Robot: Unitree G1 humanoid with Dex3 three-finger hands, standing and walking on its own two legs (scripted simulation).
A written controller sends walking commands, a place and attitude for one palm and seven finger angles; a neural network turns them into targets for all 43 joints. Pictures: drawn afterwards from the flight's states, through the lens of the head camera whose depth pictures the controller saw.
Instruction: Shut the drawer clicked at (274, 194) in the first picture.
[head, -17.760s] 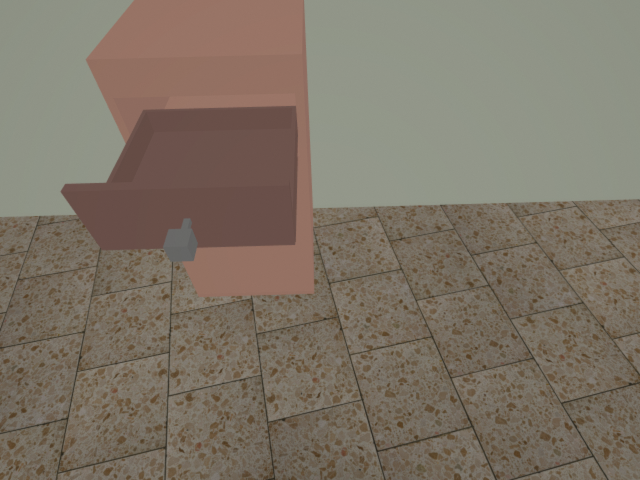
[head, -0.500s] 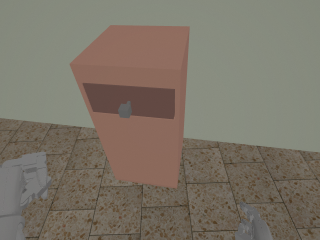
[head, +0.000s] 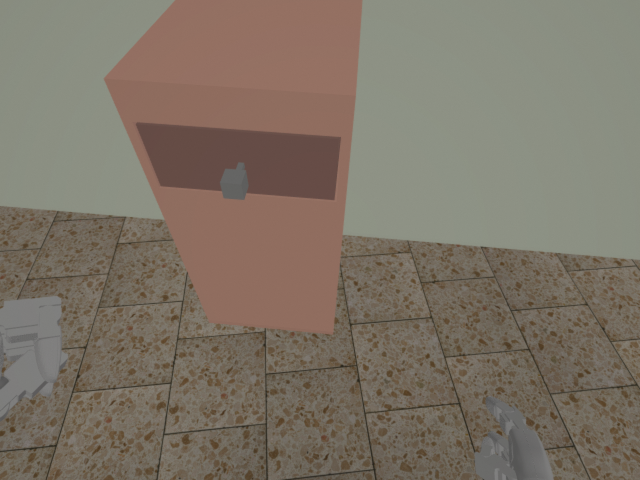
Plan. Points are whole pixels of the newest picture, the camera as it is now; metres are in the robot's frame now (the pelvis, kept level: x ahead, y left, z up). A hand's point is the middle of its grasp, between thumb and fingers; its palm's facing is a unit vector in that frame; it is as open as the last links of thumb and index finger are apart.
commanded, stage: step back with the hand held close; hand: left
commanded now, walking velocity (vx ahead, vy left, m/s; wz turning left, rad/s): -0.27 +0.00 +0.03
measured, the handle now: (237, 177) +0.64 +0.21 -0.04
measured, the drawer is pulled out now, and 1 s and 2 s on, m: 0.00 0.00 0.00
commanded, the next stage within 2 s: stop stepping back and stand still in 0.78 s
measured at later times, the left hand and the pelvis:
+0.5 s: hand (0, 454) +0.12 +0.24 +0.16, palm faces +0.37 -0.80 -0.46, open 3.2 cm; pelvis -0.08 +0.00 -0.01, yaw +2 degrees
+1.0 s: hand out of the picture +0.01 +0.21 +0.18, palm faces +0.30 -0.82 -0.49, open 3.2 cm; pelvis -0.17 -0.02 -0.01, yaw -1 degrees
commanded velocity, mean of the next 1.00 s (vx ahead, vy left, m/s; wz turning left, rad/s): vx -0.28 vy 0.01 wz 0.00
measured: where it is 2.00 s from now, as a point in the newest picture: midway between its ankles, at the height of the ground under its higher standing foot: outside the picture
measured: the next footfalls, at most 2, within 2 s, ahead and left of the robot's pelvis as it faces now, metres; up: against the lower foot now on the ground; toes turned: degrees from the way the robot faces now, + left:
right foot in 0.66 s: -0.20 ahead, -0.12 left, +0.00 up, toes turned -2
left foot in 1.12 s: -0.14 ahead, +0.13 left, +0.00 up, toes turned +4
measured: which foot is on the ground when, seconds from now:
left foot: down 0.00-0.92, up 0.94-1.00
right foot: down 0.00-0.44, up 0.46-0.64, down 0.66-1.00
